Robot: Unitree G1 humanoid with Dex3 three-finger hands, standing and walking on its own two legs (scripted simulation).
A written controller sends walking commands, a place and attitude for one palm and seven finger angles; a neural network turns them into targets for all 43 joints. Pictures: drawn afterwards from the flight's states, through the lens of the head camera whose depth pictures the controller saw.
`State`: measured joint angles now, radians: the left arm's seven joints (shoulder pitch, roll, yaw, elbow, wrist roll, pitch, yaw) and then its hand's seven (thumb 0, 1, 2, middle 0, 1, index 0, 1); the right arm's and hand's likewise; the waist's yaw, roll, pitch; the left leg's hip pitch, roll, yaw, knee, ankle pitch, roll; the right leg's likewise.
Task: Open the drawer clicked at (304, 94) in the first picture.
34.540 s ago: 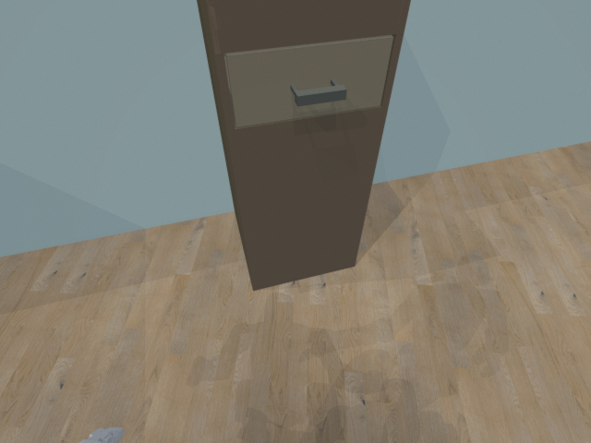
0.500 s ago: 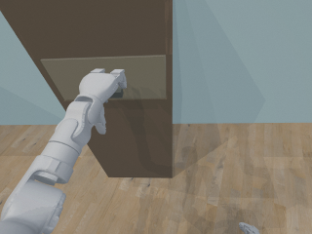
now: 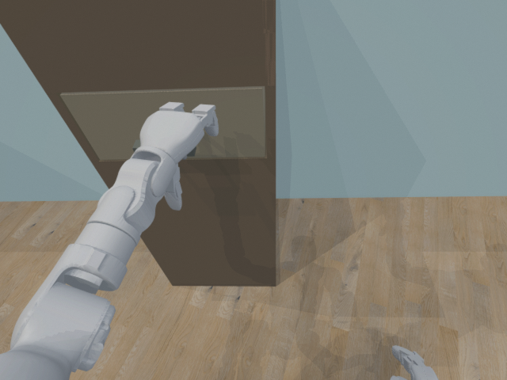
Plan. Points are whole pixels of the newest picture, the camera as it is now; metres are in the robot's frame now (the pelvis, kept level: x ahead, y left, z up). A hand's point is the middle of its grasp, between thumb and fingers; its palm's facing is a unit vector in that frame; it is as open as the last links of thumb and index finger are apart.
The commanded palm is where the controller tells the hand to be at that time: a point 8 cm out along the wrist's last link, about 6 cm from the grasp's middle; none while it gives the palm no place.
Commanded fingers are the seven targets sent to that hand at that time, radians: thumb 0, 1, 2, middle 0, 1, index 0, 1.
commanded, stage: re-aim the fingers above the handle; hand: left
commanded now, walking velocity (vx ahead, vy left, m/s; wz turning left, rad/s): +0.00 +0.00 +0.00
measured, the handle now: (167, 139) +0.54 +0.20 +0.07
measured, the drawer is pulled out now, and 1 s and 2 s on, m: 0.00 0.00 0.01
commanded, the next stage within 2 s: lower the fingers behind the handle in 1.02 s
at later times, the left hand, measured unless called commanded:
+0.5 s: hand (191, 152) +0.44 +0.12 +0.13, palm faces +0.08 -0.09 -0.99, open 13.8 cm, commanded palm +0.43 +0.21 +0.19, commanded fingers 0.00 -0.50 0.30 -0.30 -1.20 -0.30 -1.20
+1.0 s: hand (204, 150) +0.45 +0.11 +0.13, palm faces +0.08 -0.09 -0.99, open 13.8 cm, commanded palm +0.44 +0.21 +0.19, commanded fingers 0.00 -0.50 0.30 -0.30 -1.20 -0.30 -1.20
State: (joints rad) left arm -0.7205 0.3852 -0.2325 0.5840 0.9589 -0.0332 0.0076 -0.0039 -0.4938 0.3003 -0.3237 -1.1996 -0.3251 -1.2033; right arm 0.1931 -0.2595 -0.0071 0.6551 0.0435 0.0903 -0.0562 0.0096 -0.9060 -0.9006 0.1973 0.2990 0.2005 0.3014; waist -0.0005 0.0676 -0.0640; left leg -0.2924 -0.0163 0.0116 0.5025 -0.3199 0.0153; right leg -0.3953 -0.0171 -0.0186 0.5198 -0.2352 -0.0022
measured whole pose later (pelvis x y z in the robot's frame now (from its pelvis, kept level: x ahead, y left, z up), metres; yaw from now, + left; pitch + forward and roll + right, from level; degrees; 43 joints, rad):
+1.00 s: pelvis +0.01 +0.01 +0.00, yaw +0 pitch +8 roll +0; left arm -0.75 0.41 -0.28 0.49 0.93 -0.14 0.06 0.00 -0.49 0.30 -0.33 -1.20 -0.33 -1.20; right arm 0.18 -0.26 -0.01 0.66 0.04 0.07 -0.07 0.01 -0.91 -0.90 0.20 0.30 0.20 0.30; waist -0.02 0.05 -0.03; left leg -0.34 -0.02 0.02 0.55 -0.35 0.03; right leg -0.44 -0.02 -0.01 0.55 -0.25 0.01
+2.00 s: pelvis +0.01 +0.01 -0.01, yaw +0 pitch +13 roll -1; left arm -0.72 0.53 -0.12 0.73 1.00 -0.08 0.05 0.00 -0.49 0.30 -0.34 -1.24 -0.19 -1.11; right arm 0.34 -0.27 -0.06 0.68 0.02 0.13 -0.04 0.01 -0.90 -0.90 0.20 0.30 0.20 0.30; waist -0.01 0.04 -0.09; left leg -0.47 -0.01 0.00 0.64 -0.40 0.03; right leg -0.54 -0.02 -0.03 0.60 -0.28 0.01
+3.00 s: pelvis +0.01 +0.01 -0.02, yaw -1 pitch +14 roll -1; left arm -0.71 0.48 -0.10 0.79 1.03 0.00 0.15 0.00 -0.36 0.36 -0.30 -1.21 -0.25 -1.20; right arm 0.31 -0.25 -0.06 0.66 0.02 0.13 -0.01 0.01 -0.91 -0.90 0.20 0.30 0.20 0.30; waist -0.03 0.06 -0.13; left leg -0.52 0.00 0.01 0.69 -0.41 0.03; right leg -0.60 -0.01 -0.01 0.64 -0.29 0.01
